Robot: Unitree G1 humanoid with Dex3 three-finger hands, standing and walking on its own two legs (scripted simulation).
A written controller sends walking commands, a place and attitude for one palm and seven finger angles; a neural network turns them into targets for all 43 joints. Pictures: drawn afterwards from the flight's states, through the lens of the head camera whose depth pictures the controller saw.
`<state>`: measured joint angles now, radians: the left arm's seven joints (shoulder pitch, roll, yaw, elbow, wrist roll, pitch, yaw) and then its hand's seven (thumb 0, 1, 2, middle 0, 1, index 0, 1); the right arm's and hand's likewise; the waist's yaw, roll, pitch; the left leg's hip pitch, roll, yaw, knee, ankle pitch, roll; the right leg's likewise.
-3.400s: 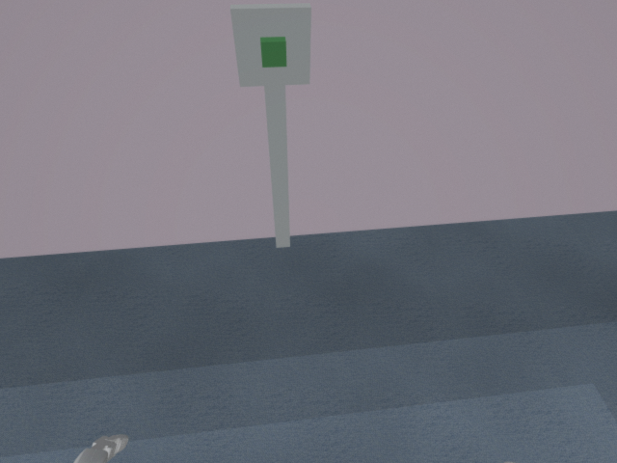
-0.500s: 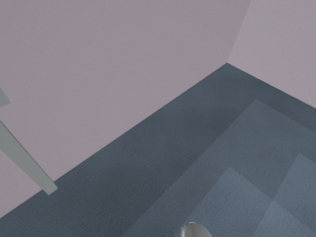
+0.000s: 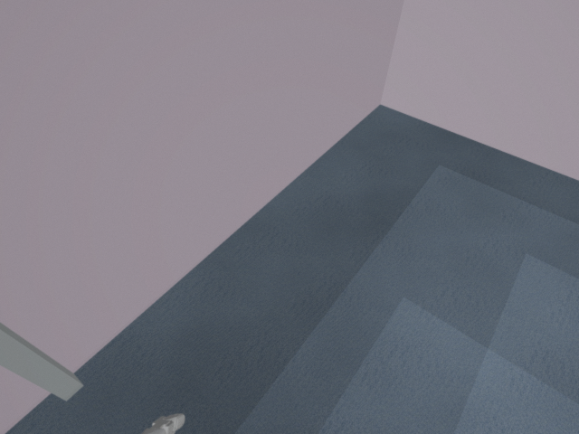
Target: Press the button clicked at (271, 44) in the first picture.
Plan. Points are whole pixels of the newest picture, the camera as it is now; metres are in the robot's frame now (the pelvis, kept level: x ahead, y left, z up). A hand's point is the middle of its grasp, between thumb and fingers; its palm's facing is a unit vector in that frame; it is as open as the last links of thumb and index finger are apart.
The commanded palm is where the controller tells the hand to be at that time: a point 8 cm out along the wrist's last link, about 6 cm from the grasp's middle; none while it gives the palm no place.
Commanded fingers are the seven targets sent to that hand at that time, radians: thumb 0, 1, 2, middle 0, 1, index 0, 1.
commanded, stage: turn to face it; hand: left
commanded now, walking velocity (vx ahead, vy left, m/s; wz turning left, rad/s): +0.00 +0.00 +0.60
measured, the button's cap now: out of the picture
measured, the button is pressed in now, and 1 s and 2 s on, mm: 0 0 0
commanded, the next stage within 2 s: take the last steps up to it in 1.40 s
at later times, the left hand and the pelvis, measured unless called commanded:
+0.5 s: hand out of the picture +0.00 +0.26 -0.16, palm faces +0.31 -0.92 -0.24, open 7.4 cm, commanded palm none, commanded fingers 0.00 0.90 0.90 -0.20 -0.30 -0.20 -0.30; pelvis -0.02 +0.03 +0.01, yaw +16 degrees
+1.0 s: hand out of the picture -0.08 +0.17 -0.14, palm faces +0.57 -0.78 -0.26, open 7.4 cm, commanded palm none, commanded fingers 0.00 0.90 0.90 -0.20 -0.30 -0.20 -0.30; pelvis -0.03 -0.03 +0.01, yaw +36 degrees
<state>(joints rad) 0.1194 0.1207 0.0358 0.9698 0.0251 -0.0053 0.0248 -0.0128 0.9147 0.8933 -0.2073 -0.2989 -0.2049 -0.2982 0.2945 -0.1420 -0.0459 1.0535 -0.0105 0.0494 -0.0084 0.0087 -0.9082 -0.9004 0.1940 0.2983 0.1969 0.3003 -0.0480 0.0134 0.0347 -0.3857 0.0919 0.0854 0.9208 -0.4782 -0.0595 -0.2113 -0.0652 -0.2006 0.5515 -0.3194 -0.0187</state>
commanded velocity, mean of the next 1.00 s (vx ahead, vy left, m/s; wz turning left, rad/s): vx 0.00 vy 0.00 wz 0.59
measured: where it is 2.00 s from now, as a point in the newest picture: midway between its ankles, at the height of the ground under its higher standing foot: outside the picture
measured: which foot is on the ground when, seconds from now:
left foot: up 0.00-0.10, down 0.12-0.70, up 0.72-1.00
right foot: down 0.00-0.12, up 0.14-0.70, down 0.72-1.00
